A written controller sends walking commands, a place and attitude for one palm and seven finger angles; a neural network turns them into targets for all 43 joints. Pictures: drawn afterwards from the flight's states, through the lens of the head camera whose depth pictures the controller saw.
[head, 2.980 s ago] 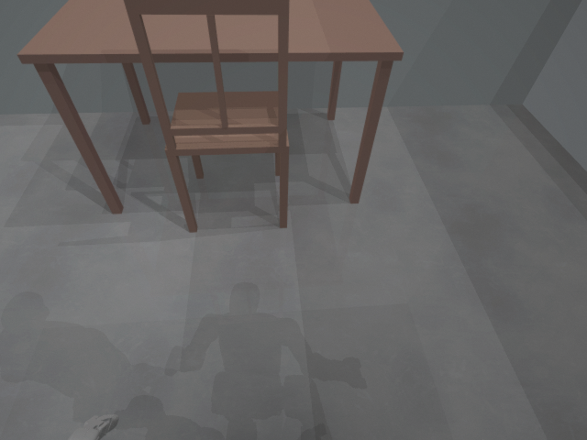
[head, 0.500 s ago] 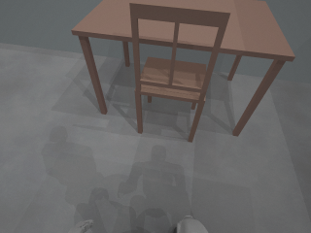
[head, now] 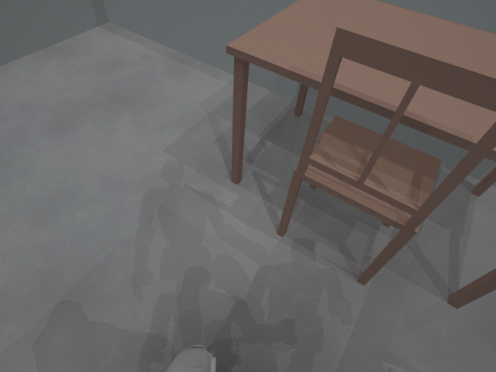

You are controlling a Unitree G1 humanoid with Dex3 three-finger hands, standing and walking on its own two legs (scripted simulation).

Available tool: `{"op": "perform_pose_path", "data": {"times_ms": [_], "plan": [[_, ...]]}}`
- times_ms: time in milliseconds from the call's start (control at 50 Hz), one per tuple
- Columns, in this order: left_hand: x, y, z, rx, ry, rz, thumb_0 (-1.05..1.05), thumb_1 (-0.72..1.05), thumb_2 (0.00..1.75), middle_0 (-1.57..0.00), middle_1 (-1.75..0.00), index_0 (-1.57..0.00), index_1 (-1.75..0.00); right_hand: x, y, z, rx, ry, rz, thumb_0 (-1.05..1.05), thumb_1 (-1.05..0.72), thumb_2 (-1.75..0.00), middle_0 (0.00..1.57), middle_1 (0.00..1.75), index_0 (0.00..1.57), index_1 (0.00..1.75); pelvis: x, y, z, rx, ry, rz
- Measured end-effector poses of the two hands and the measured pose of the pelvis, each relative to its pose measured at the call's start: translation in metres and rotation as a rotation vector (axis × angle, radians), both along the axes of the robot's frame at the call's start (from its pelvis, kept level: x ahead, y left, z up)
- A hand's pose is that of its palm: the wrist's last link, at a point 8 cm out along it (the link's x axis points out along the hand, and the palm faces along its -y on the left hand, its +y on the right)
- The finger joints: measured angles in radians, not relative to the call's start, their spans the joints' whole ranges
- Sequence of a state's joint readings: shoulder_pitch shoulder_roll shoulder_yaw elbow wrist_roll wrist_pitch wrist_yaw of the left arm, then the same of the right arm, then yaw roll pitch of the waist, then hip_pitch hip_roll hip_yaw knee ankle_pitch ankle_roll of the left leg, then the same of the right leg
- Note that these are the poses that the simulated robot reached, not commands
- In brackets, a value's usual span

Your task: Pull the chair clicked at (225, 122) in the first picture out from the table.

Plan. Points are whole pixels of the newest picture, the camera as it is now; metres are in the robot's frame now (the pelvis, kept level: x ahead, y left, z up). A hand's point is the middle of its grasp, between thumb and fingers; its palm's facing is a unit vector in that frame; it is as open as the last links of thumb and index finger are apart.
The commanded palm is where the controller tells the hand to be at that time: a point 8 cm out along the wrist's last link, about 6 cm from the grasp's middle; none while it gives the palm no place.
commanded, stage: turn to face it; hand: left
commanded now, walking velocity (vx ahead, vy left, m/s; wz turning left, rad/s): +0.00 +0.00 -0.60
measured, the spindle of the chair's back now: (384, 139) +0.70 -0.31 -0.05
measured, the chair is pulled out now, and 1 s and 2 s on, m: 0.00 0.00 0.00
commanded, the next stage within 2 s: take the last steps up to it in 0.78 s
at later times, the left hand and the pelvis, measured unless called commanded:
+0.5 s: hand out of the picture +0.10 +0.21 -0.16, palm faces -0.17 -0.96 -0.24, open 7.4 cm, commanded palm none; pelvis +0.01 +0.02 +0.00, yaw -15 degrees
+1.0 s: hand (176, 368) +0.15 +0.14 -0.16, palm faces -0.36 -0.92 -0.18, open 7.4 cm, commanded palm none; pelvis +0.01 +0.00 +0.00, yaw -24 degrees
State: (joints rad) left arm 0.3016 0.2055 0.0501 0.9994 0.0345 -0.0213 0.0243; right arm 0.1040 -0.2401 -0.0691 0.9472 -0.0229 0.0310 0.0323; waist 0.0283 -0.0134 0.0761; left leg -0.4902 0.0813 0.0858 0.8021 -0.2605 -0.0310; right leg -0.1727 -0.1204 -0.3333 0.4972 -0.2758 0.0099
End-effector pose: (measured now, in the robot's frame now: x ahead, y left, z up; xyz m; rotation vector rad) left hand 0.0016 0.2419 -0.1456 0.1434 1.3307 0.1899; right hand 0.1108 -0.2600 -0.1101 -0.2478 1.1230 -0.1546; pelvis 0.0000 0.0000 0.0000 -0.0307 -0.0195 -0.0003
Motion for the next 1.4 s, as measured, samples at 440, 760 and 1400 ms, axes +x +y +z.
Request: {"op": "perform_pose_path", "data": {"times_ms": [440,760,1400], "plan": [[0.075,0.023,0.008,0.001,0.035,-0.167,0.01,0.91,0.9,-0.2,-0.3,-0.2,-0.3,-0.048,0.046,-0.014,0.065,-0.009,-0.246,-0.02,-0.92,-0.9,0.2,0.29,0.21,0.3,0.016,0.028,0.003,0.029,-0.013,-0.22],[0.149,-0.049,0.036,0.05,-0.146,-0.423,0.01,0.91,0.9,-0.2,-0.3,-0.2,-0.3,-0.194,-0.003,-0.03,0.09,0.197,-0.498,0.0,-0.92,-0.9,0.2,0.3,0.2,0.3,-0.003,-0.014,0.006,0.055,0.01,-0.361],[0.244,-0.102,0.008,-0.042,-0.041,-0.56,0.01,0.91,0.9,-0.19,-0.3,-0.2,-0.3,-0.199,0.092,-0.028,0.247,0.4,-0.658,0.0,-0.91,-0.9,0.2,0.3,0.2,0.3,0.09,-0.038,0.0,0.054,0.011,-0.481]]}}
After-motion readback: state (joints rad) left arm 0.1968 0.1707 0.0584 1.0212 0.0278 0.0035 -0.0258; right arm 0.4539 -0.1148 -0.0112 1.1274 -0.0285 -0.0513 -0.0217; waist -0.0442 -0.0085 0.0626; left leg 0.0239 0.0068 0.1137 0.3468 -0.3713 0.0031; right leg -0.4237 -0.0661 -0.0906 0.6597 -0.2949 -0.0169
